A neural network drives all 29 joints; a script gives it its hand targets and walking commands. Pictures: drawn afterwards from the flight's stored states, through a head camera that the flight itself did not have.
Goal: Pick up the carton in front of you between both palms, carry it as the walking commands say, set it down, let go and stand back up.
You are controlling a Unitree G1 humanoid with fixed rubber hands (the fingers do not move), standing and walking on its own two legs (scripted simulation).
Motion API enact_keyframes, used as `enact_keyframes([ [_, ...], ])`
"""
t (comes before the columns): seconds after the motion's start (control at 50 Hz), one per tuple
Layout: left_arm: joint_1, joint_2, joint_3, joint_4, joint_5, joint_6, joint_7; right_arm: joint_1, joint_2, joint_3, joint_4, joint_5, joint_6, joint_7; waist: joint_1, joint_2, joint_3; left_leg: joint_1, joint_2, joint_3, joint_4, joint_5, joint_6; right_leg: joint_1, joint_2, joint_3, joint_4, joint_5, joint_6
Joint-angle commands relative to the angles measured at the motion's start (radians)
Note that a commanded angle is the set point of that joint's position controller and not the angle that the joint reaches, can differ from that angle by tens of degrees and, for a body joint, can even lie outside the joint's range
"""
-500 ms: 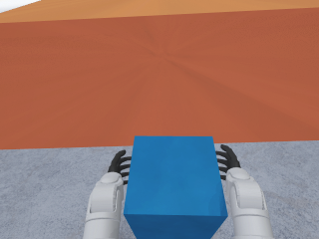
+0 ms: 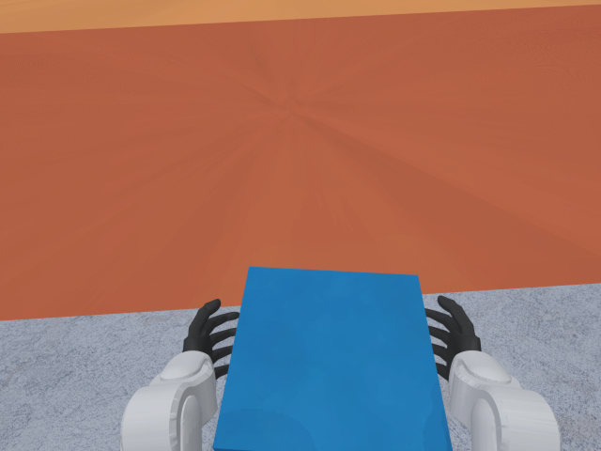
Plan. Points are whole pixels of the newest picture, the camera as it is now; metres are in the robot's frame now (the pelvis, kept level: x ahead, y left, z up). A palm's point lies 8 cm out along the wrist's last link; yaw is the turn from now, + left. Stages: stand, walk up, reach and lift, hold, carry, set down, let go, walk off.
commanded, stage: carry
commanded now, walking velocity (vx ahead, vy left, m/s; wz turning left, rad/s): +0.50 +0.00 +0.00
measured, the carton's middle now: (326, 390) +0.24 +0.00 +0.01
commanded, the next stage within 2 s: none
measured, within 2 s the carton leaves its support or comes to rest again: neither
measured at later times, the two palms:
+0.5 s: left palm (261, 209) +0.53 +0.11 +0.08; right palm (425, 195) +0.56 -0.19 +0.08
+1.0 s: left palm (261, 97) +0.93 +0.14 +0.13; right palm (381, 91) +0.92 -0.16 +0.14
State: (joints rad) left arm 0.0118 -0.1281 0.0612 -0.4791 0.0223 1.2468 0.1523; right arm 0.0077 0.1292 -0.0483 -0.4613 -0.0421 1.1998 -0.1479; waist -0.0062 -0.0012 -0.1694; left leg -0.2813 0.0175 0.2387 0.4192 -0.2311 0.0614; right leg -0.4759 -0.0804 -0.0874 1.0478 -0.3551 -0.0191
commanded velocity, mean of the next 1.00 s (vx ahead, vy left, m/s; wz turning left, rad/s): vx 0.50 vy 0.00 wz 0.00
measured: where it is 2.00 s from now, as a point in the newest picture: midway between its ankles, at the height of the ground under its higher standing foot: (324, 232)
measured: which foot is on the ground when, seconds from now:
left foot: down 0.00-0.28, up 0.30-0.76, down 0.78-1.00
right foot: up 0.00-0.26, down 0.28-0.82, up 0.84-1.00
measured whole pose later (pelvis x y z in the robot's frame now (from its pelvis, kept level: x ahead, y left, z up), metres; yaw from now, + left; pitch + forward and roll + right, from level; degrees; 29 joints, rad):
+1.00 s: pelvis +0.65 +0.00 +0.00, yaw +0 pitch +4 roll -1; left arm -0.18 -0.14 0.11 -0.59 0.00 1.27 0.17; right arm -0.18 0.13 -0.13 -0.57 0.00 1.22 -0.16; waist -0.03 -0.01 -0.04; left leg -0.27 0.04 0.24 0.39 -0.20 0.07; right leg -0.56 -0.10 -0.07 1.10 -0.26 -0.04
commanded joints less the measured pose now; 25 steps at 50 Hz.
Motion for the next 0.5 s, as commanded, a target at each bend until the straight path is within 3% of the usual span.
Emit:
enact_keyframes([
  [0.0,-0.432,-0.739,-0.572,-0.101,-0.249,-0.049,-0.073,-0.434,0.753,0.583,-0.123,0.279,-0.001,0.064,-0.008,0.064,-0.086,0.239,0.312,-0.348,-0.312,-0.106,0.080,-0.215,-0.054,0.018,-0.101,0.106,0.018],
  [0.08,-0.348,-0.712,-0.540,-0.064,-0.190,-0.057,-0.044,-0.385,0.714,0.590,-0.102,0.296,-0.001,0.069,-0.010,0.094,-0.032,0.236,0.256,-0.214,-0.312,0.031,0.065,-0.167,-0.017,-0.052,-0.354,0.229,0.036],
  [0.2,-0.352,-0.715,-0.599,-0.138,-0.199,-0.063,-0.072,-0.332,0.718,0.608,-0.119,0.282,-0.009,0.103,-0.014,0.173,0.031,0.279,0.234,-0.102,-0.220,0.252,0.028,-0.016,0.015,-0.143,-0.532,0.297,0.001],
  [0.24,-0.336,-0.713,-0.611,-0.139,-0.207,-0.065,-0.090,-0.332,0.717,0.617,-0.132,0.273,-0.009,0.115,0.005,0.147,-0.021,0.247,0.197,-0.019,-0.009,0.435,-0.004,0.196,0.083,-0.220,-0.580,0.236,-0.009],
  [0.26,-0.337,-0.705,-0.610,-0.131,-0.210,-0.066,-0.096,-0.328,0.702,0.618,-0.129,0.266,-0.008,0.117,0.017,0.099,-0.090,0.146,0.161,0.011,0.178,0.428,-0.034,0.413,0.076,-0.193,-0.576,0.183,-0.015],
  [0.28,-0.324,-0.692,-0.605,-0.125,-0.207,-0.068,-0.100,-0.335,0.688,0.622,-0.142,0.264,-0.006,0.119,0.038,-0.059,-0.160,-0.071,0.104,0.001,0.442,0.214,-0.076,0.606,-0.142,0.151,-0.671,-0.049,-0.074],
  [0.3,-0.334,-0.699,-0.607,-0.111,-0.215,-0.073,-0.107,-0.332,0.695,0.635,-0.162,0.264,-0.003,0.122,0.035,-0.315,-0.219,-0.338,-0.015,-0.053,0.722,-0.196,-0.111,0.772,-0.363,0.569,-0.818,-0.102,-0.203],
  [0.32,-0.322,-0.733,-0.620,-0.118,-0.231,-0.076,-0.117,-0.342,0.716,0.647,-0.156,0.276,-0.006,0.130,0.030,-0.268,-0.190,-0.416,0.023,-0.186,0.852,-0.243,-0.078,0.724,-0.371,0.596,-0.858,0.062,-0.218],
  [0.34,-0.340,-0.777,-0.634,-0.127,-0.241,-0.084,-0.128,-0.355,0.760,0.653,-0.151,0.277,-0.014,0.140,0.029,-0.199,-0.187,-0.429,0.068,-0.218,0.896,-0.213,-0.048,0.675,-0.338,0.483,-0.823,0.188,-0.205],
  [0.36,-0.364,-0.819,-0.650,-0.136,-0.250,-0.094,-0.140,-0.360,0.804,0.658,-0.140,0.278,-0.024,0.151,0.027,-0.094,-0.192,-0.419,0.105,-0.236,0.866,-0.153,-0.032,0.625,-0.318,0.399,-0.805,0.234,-0.176],
  [0.38,-0.389,-0.853,-0.666,-0.146,-0.255,-0.103,-0.150,-0.352,0.844,0.662,-0.125,0.273,-0.034,0.160,0.021,-0.037,-0.176,-0.383,0.132,-0.244,0.799,-0.093,-0.027,0.551,-0.298,0.320,-0.826,0.251,-0.140],
  [0.42,-0.400,-0.886,-0.693,-0.148,-0.266,-0.118,-0.167,-0.326,0.886,0.666,-0.108,0.254,-0.055,0.168,0.018,-0.068,-0.170,-0.324,0.126,-0.210,0.676,-0.034,-0.032,0.489,-0.261,0.199,-0.867,0.185,-0.102],
  [0.48,-0.373,-0.865,-0.703,-0.151,-0.269,-0.126,-0.182,-0.277,0.884,0.660,-0.100,0.218,-0.075,0.162,0.018,-0.100,-0.118,-0.341,0.115,-0.154,0.499,0.020,-0.056,0.472,-0.234,0.106,-0.920,0.151,-0.108],
])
